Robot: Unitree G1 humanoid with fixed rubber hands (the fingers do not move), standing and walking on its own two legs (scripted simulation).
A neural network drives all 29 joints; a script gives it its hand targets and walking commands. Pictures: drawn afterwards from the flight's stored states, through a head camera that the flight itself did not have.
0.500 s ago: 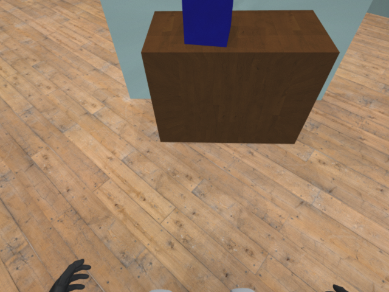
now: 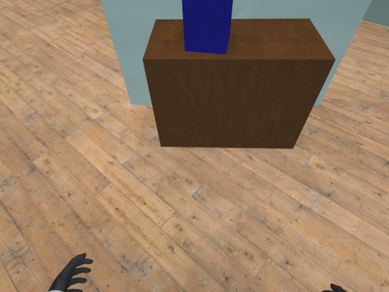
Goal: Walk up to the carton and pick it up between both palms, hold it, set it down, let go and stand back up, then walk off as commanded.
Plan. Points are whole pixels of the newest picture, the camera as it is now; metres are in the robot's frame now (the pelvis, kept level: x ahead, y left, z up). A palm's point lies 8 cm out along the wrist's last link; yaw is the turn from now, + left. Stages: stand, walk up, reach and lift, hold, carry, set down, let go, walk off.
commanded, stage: stand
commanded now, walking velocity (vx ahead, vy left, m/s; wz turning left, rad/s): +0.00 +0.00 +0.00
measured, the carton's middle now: (208, 16) +1.24 -0.04 +0.01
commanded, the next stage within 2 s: none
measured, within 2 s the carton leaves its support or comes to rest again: neither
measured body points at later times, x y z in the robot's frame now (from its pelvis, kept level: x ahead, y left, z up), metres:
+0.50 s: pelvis +0.00 +0.00 +0.00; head +0.01 -0.01 +0.45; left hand +0.14 +0.29 -0.09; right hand +0.09 -0.31 -0.11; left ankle +0.02 +0.12 -0.73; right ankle +0.03 -0.14 -0.73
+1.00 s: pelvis +0.00 +0.00 +0.00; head +0.01 -0.01 +0.45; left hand +0.14 +0.29 -0.09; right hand +0.09 -0.31 -0.11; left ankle +0.02 +0.12 -0.73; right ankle +0.03 -0.14 -0.73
